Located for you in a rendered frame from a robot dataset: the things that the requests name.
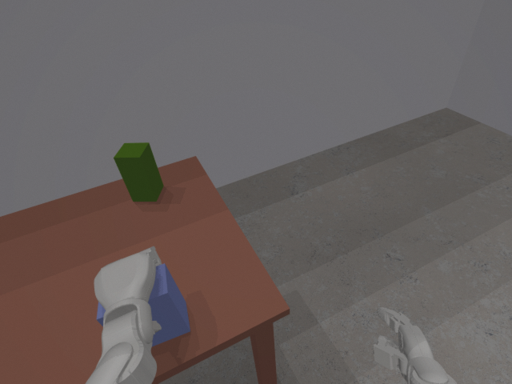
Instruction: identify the table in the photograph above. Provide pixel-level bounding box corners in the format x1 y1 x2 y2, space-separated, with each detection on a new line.
0 156 290 384

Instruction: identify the robot right forearm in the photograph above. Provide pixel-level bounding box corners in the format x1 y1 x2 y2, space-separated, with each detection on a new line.
406 356 457 384

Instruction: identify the robot right hand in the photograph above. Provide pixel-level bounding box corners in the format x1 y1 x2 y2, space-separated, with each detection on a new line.
374 307 434 381

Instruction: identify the sponge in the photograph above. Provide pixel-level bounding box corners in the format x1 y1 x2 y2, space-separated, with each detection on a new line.
97 263 190 346

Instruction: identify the robot left hand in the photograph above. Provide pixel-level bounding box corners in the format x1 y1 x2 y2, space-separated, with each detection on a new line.
94 246 162 334

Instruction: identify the robot left forearm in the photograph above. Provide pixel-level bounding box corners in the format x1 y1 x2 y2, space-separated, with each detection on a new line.
86 298 157 384

